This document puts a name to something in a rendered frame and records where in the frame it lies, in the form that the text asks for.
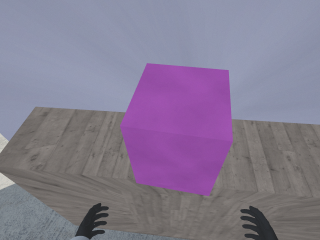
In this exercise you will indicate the left robot hand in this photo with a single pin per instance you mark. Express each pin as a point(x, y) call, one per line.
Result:
point(88, 224)

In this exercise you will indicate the pedestal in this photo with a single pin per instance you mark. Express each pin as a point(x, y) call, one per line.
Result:
point(73, 159)

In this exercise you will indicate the right robot hand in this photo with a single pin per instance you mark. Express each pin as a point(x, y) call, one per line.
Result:
point(262, 227)

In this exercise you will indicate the carton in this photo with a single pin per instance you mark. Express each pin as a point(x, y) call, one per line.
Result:
point(177, 128)

